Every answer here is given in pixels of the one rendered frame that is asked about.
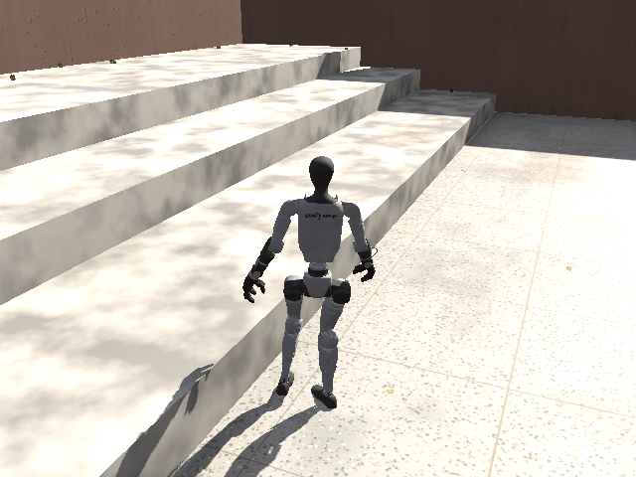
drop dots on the right robot upper arm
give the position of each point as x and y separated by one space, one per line
352 211

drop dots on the left robot thigh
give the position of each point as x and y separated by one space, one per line
294 294

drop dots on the left robot hand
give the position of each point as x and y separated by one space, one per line
248 288

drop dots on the robot right forearm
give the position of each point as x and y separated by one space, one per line
366 256

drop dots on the right robot hand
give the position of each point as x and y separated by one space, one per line
369 275

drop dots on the left robot upper arm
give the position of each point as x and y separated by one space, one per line
288 209

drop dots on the robot left shin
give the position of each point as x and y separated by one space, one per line
289 345

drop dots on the robot left forearm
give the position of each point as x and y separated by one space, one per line
262 262

